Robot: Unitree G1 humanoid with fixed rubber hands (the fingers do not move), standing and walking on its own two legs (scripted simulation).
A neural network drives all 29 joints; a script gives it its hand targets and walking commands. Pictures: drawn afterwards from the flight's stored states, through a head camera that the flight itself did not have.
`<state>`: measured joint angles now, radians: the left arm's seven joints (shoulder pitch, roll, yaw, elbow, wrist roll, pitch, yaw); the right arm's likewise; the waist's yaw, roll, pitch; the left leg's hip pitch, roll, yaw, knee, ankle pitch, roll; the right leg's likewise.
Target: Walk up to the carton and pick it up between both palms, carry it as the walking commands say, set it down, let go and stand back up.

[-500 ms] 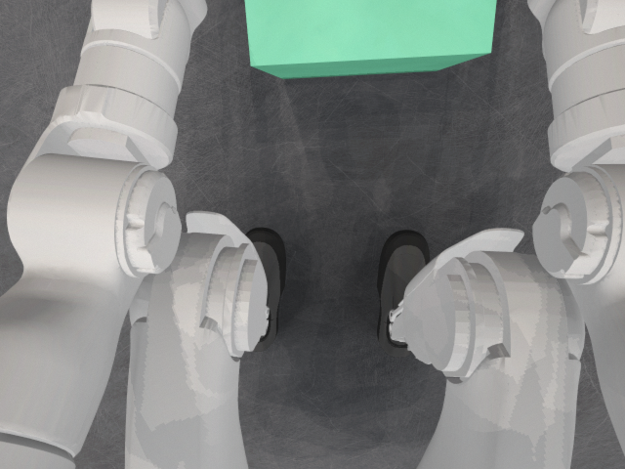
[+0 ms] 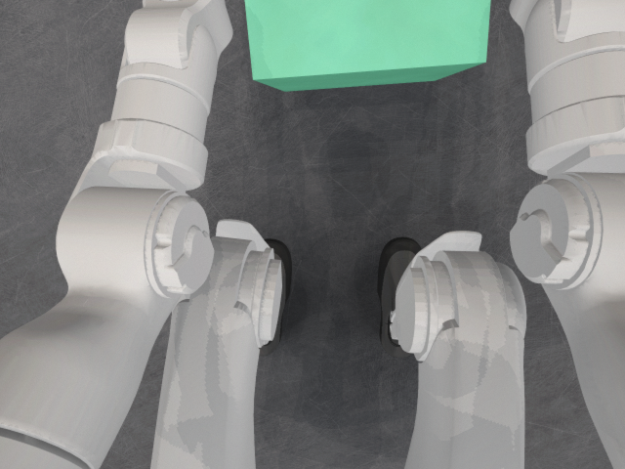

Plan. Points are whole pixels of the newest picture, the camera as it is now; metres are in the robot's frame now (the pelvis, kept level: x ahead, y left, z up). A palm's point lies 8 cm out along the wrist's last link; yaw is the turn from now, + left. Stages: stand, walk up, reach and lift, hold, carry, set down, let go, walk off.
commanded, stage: reach and lift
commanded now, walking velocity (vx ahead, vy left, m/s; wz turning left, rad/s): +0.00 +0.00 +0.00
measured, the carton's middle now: out of the picture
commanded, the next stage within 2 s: none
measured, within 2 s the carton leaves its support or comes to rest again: neither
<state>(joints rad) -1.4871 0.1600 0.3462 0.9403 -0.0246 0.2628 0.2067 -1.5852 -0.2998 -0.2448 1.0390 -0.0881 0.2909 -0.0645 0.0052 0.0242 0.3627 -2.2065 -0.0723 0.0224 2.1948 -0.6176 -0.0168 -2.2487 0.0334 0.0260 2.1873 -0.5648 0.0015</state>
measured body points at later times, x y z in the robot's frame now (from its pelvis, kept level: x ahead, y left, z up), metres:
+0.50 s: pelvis +0.01 +0.00 +0.04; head +0.36 -0.04 +0.32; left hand +0.56 +0.12 -0.09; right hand +0.58 -0.16 -0.09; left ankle +0.11 +0.12 -0.34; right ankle +0.11 -0.12 -0.34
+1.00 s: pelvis +0.00 +0.00 +0.08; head +0.33 -0.03 +0.39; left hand +0.54 +0.13 -0.02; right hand +0.56 -0.15 -0.02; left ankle +0.11 +0.12 -0.34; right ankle +0.11 -0.12 -0.34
